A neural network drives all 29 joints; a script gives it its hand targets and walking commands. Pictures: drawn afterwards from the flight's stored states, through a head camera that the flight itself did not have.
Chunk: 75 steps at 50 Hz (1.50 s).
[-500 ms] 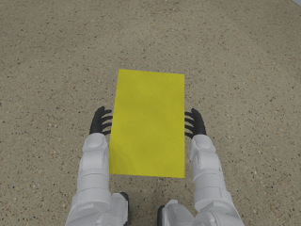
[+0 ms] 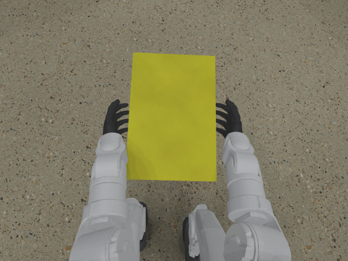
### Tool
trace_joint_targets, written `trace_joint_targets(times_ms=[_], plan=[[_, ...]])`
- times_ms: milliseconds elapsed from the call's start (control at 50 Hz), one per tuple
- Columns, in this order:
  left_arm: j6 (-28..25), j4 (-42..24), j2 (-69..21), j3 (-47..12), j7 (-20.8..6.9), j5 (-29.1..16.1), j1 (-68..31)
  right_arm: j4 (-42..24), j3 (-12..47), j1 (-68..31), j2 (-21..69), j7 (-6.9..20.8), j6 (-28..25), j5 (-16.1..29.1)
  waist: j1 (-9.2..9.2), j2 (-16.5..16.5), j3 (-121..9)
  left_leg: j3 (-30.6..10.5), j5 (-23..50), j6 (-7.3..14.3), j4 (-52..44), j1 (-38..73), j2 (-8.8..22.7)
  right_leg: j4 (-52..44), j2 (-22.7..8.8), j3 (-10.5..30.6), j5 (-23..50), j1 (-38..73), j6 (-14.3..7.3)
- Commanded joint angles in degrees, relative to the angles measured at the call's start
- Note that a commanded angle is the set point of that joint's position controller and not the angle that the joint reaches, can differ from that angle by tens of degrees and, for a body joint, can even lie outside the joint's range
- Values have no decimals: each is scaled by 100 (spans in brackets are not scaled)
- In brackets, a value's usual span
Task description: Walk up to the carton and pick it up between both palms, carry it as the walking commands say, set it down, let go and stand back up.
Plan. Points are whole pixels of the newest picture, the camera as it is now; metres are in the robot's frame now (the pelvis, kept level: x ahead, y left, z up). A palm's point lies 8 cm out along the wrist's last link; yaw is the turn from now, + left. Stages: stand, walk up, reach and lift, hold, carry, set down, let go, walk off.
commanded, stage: set down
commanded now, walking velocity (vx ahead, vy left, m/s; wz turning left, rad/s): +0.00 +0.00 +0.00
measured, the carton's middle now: (171, 124) +0.45 +0.00 -0.14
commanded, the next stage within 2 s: none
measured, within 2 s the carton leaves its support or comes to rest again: neither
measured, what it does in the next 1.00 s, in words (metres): lowers itself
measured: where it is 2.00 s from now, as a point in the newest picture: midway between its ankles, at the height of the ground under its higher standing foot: (165, 242)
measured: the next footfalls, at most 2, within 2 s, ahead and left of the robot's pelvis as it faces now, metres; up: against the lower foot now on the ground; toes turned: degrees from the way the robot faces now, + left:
none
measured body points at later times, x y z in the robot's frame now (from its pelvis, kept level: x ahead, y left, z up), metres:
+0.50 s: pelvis -0.01 +0.00 -0.08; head +0.20 +0.02 +0.31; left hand +0.44 +0.14 -0.15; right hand +0.44 -0.14 -0.14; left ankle +0.11 +0.12 -0.62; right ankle +0.04 -0.12 -0.62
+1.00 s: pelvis -0.02 +0.00 -0.15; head +0.25 +0.01 +0.21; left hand +0.47 +0.15 -0.24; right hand +0.47 -0.14 -0.23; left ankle +0.11 +0.12 -0.62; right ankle +0.04 -0.12 -0.62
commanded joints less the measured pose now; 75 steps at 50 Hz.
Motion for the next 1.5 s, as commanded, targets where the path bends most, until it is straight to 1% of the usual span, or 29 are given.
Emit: trace_joint_targets(times_ms=[0, 80, 220, 340, 380, 400, 420, 440, 500, 660, 840, 1100, 1480], plan=[[-174, 557, -5439, -3481, -1560, -888, -3451, 621, 3356, -3370, 5397, 1721, -51, 794, 28, 314, -4612, -329, 997, -37, 6, 3744, -944, -657, 846, 219, 1020, 435, 6], [-159, 635, -5423, -3467, -1492, -955, -3686, 715, 3317, -3563, 5377, 1694, -21, 863, 23, 332, -4854, -307, 973, -48, 319, 3524, -964, -351, 869, 175, 961, 65, 36], [-163, 754, -5367, -3429, -1382, -1034, -4024, 846, 3279, -3887, 5306, 1614, -27, 983, 77, 321, -5225, -274, 1010, -73, 815, 3201, -996, 141, 917, 100, 908, -533, 86], [-160, 871, -5284, -3360, -1320, -1092, -4375, 930, 3191, -4242, 5184, 1514, -46, 1037, 85, 319, -5331, -221, 827, -106, 1169, 2836, -1022, 482, 951, 46, 721, -912, 108], [-151, 921, -5247, -3288, -1312, -1090, -4494, 992, 3166, -4384, 5157, 1469, -41, 1053, 159, 330, -5325, -166, 733, -121, 1269, 2589, -1027, 592, 964, 40, 667, -918, 115], [-146, 935, -5199, -3228, -1322, -1089, -4615, 1052, 3149, -4500, 5148, 1439, -35, 1072, 242, 342, -5311, -115, 612, -128, 1318, 2371, -1018, 642, 962, 55, 595, -867, 117], [-138, 936, -5178, -3195, -1324, -1109, -4705, 1056, 3159, -4612, 5145, 1406, -30, 1079, 277, 310, -5369, -95, 522, -136, 1360, 2316, -1030, 684, 970, 40, 506, -849, 126], [-118, 990, -5132, -3099, -1327, -1107, -4839, 1124, 3117, -4782, 5099, 1387, -18, 1065, 325, 254, -5284, -85, 301, -139, 1372, 2235, -1025, 716, 969, 34, 268, -969, 123], [-102, 1027, -5148, -3044, -1324, -1135, -4922, 1143, 3015, -4842, 5118, 1322, -19, 1033, 252, 212, -5391, -48, 455, -170, 1520, 2143, -1050, 869, 1021, -37, 440, -991, 131], [-133, 1038, -4952, -2962, -1331, -1163, -5154, 1120, 2989, -5080, 5051, 1217, -60, 1063, 360, 149, -5610, 81, 713, -180, 1936, 1699, -1076, 1250, 1058, -82, 665, -1232, 172], [-166, 947, -4760, -3052, -1339, -1307, -5474, 976, 3128, -5412, 4899, 1096, -124, 1173, 374, 152, -5907, 153, 903, -204, 2415, 1284, -1087, 1718, 1084, -136, 849, -1493, 190], [-146, 1009, -4439, -3001, -1381, -1425, -6051, 944, 3159, -6002, 4706, 1005, -120, 1309, 386, 199, -6022, 230, 814, -204, 3011, 735, -1054, 2318, 1077, -212, 775, -1888, 187], [-182, 1159, -3968, -2879, -1415, -1593, -6842, 898, 3118, -6876, 4205, 1005, -168, 1521, 379, 274, -5953, 251, 821, -179, 3759, 364, -957, 3086, 1011, -326, 635, -2512, 153]])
